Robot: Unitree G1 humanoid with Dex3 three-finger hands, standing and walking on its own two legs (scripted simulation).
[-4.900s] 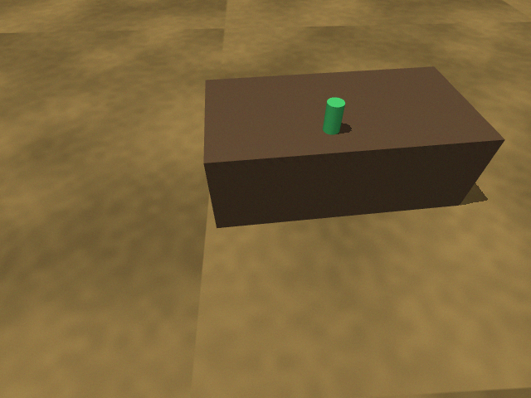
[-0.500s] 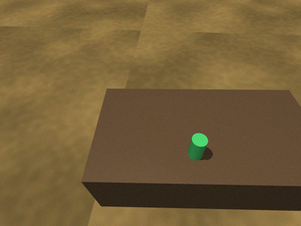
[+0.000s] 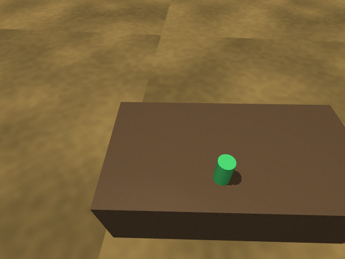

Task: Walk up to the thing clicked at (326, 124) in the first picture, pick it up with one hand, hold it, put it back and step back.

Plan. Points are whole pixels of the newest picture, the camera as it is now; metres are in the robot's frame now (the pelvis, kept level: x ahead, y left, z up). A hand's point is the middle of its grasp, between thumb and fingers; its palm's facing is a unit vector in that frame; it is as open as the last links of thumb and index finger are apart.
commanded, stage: stand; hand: right
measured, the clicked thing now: (223, 170) +0.51 -0.18 -0.30
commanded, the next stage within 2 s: go down in 1.74 s
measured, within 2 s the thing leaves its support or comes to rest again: neither
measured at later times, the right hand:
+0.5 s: hand out of the picture +0.07 -0.26 -0.16, palm faces -0.02 +0.94 -0.33, open 7.3 cm
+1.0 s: hand out of the picture +0.07 -0.26 -0.16, palm faces -0.03 +0.94 -0.33, open 7.3 cm
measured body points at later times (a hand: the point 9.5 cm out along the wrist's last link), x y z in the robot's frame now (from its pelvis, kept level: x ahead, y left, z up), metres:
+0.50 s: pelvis +0.00 -0.01 +0.00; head +0.00 -0.01 +0.45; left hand +0.08 +0.30 -0.13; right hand +0.07 -0.31 -0.14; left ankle -0.01 +0.13 -0.75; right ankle +0.00 -0.13 -0.75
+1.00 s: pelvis +0.00 -0.01 +0.00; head +0.01 -0.01 +0.45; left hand +0.07 +0.30 -0.13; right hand +0.07 -0.31 -0.14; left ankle -0.01 +0.13 -0.75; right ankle +0.00 -0.13 -0.75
